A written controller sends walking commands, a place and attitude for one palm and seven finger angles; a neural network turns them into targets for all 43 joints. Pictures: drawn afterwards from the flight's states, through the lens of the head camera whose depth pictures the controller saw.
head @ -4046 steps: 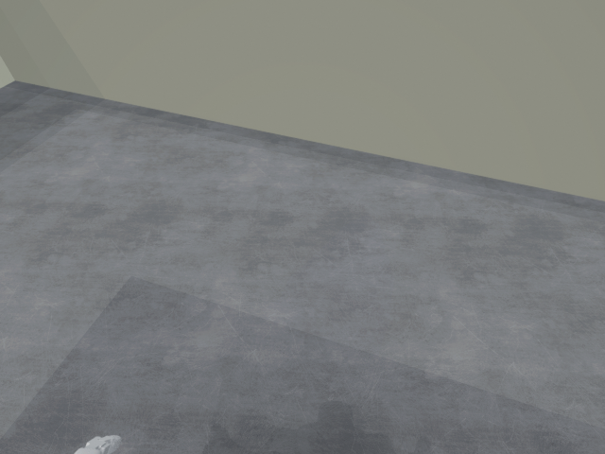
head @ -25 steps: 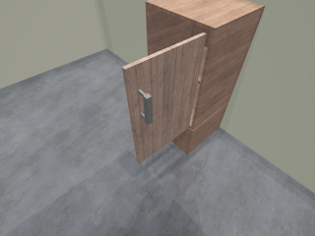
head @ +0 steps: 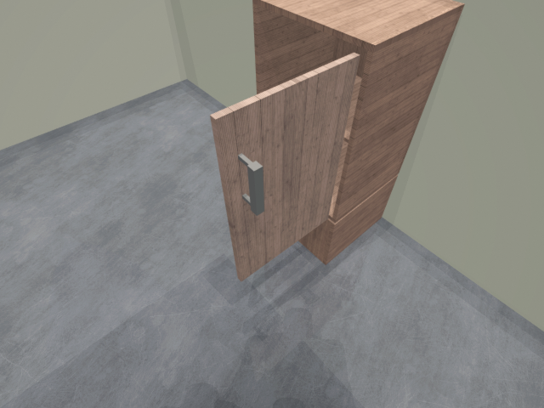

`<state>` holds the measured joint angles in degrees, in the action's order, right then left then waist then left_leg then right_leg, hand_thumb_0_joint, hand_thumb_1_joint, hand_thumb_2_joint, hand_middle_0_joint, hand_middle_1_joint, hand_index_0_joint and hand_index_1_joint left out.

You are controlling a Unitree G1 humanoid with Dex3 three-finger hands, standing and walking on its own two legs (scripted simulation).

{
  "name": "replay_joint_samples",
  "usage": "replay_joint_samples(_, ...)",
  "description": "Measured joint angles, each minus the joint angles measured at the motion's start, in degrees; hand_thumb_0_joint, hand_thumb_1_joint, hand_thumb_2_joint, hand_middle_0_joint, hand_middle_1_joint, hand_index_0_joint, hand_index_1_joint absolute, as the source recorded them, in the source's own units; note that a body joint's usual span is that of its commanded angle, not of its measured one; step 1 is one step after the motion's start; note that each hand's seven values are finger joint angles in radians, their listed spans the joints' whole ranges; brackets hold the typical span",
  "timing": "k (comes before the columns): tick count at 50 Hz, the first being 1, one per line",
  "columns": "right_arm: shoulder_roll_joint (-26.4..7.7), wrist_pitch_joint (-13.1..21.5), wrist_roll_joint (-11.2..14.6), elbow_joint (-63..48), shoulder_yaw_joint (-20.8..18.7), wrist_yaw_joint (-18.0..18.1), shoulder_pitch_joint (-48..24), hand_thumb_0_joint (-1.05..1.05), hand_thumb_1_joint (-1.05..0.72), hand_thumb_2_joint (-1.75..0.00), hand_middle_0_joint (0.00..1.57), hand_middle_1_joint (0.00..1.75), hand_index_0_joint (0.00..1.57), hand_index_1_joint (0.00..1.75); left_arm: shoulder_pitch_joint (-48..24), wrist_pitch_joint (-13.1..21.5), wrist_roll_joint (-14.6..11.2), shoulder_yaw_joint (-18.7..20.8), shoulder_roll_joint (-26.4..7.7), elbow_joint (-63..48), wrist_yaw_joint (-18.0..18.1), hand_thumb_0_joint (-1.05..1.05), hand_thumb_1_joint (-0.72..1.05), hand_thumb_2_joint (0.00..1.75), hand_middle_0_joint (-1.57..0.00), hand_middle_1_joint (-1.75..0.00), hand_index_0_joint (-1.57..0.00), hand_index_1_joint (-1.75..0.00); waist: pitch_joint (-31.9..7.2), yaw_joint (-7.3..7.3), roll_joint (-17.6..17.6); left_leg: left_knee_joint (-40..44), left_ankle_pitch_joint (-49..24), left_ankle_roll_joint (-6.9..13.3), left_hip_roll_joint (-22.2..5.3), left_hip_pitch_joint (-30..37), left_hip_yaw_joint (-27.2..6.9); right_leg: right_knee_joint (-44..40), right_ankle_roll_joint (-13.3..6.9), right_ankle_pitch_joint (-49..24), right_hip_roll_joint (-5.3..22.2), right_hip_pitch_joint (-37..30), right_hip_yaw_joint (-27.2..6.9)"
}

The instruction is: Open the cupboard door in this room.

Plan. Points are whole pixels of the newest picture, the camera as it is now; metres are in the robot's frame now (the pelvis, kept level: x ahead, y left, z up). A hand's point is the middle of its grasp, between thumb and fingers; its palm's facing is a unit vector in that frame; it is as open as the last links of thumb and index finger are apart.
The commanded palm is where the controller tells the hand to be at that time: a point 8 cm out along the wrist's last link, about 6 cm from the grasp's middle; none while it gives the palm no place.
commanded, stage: look to check the result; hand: left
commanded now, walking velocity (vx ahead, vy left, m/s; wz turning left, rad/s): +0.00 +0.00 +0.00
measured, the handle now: (250, 184) +0.55 +0.08 -0.03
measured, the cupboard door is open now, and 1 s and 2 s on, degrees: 89 89 89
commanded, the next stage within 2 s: stand and wait in 0.20 s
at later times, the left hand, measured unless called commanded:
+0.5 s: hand out of the picture +0.00 +0.16 -0.17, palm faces +0.06 -0.98 -0.19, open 7.4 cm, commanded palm none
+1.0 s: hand out of the picture +0.00 +0.14 -0.17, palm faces +0.07 -0.98 -0.19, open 7.4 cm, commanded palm none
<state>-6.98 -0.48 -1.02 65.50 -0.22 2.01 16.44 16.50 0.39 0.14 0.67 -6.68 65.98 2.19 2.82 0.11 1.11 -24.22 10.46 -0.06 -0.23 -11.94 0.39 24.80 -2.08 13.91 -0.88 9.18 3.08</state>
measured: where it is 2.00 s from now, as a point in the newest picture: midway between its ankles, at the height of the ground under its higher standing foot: outside the picture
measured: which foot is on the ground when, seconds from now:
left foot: down 0.00-1.00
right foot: down 0.00-1.00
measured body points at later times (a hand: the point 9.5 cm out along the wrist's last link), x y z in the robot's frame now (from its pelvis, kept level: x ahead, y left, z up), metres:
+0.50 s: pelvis +0.01 -0.01 +0.00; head +0.02 -0.02 +0.45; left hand +0.00 +0.21 -0.16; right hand +0.00 -0.22 -0.17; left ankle +0.03 +0.12 -0.74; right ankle +0.00 -0.09 -0.74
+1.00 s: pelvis +0.02 -0.02 +0.00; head +0.03 -0.03 +0.45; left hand +0.00 +0.20 -0.16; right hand +0.01 -0.23 -0.17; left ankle +0.03 +0.12 -0.74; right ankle +0.00 -0.09 -0.74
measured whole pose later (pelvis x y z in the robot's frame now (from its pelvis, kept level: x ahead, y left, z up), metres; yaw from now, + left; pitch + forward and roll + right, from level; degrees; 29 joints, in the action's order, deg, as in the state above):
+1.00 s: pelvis +0.02 -0.02 +0.00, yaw +1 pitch -2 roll +0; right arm -7.4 -0.4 -1.0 66.3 0.0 2.2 15.8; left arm 16.7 0.8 0.0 0.5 -6.7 66.0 2.2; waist 2.9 -0.1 1.1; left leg -23.1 11.3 -1.5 -1.3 -10.1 -0.6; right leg 23.1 -3.4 14.7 -2.1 6.8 4.0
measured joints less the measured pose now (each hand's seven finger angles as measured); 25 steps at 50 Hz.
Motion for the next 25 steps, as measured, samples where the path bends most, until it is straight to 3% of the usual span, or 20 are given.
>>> replay_joint_samples(25, -0.31, 0.17, 0.04, 0.57, 0.21, 0.12, -0.72, 0.0, -0.91, -0.9, 0.2, 0.3, 0.2, 0.3, -0.52, 0.34, -0.08, -0.1, -0.2, -0.03, 0.0, 0.0, 0.91, 0.9, -0.2, -0.3, -0.2, -0.3, 0.11, -0.05, -0.03, 0.98, 0.39, -0.58, -0.37, 1.3, -0.38, -1.17, -0.5, 0.4, -0.43, -1.46, 0.33)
